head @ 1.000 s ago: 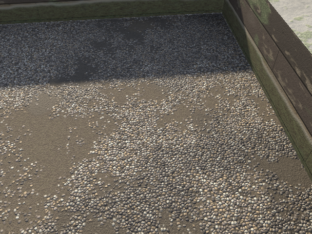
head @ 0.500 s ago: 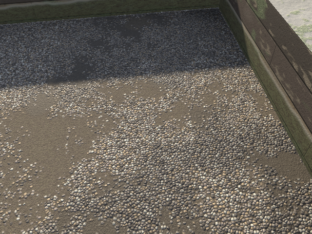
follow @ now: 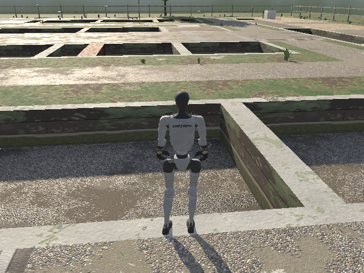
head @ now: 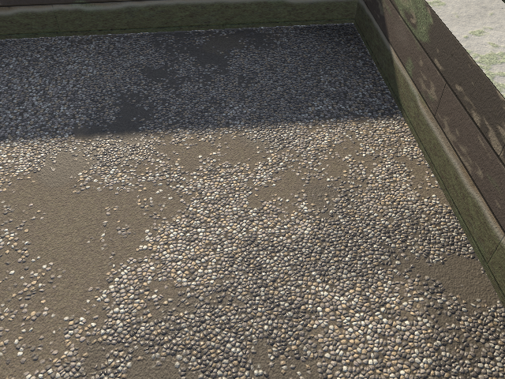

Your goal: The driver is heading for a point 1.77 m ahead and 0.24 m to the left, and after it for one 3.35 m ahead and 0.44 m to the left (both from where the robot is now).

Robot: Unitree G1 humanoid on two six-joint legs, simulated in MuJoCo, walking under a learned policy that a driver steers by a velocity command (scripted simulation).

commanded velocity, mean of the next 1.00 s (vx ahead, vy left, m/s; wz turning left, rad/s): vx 0.48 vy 0.00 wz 0.00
